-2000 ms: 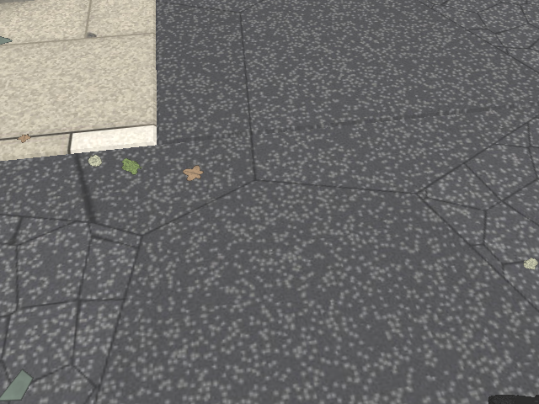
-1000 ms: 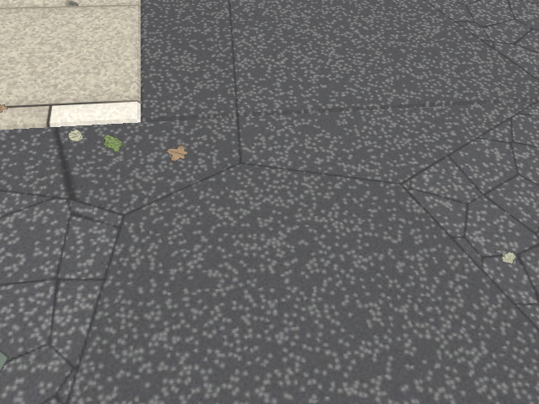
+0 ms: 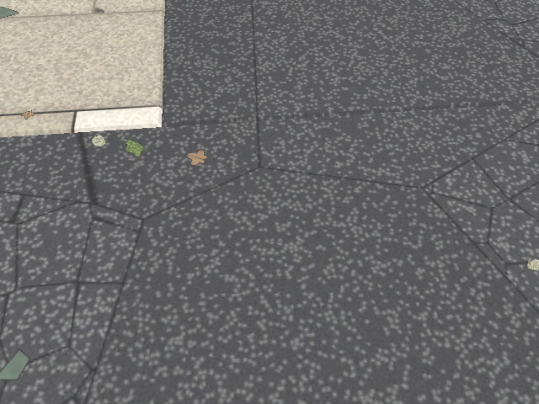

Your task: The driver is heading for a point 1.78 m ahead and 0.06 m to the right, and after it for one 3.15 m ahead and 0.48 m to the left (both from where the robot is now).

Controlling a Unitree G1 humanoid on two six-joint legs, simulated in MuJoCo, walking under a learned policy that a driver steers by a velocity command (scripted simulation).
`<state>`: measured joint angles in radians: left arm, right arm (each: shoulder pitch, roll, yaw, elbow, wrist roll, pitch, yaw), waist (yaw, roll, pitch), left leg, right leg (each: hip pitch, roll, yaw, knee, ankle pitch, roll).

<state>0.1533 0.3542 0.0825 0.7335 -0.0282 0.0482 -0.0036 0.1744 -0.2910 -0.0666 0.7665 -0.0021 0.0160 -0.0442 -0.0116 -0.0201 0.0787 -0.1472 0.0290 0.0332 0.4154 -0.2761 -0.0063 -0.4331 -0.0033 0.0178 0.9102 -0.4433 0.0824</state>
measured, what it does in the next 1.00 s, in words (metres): walks ahead: right foot, then left foot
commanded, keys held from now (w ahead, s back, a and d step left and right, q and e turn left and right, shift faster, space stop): e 0.22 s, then w+e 0.16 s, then w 0.10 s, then w+q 0.52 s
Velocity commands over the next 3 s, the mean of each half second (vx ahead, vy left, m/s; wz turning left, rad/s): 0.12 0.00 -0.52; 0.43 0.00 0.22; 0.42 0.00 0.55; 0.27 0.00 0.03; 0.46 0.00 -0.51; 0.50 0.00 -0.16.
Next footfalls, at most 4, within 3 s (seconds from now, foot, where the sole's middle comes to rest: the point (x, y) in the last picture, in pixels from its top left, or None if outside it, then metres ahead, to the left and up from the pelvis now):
0.12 right None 0.04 -0.13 -0.78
0.60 left None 0.17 0.07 -0.78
1.04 right None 0.40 -0.22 -0.78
1.52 left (253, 320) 0.65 0.05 -0.78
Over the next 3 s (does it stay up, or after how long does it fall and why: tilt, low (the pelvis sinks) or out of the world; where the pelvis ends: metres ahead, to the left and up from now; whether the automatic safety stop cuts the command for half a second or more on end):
stays up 1.15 -0.15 -0.02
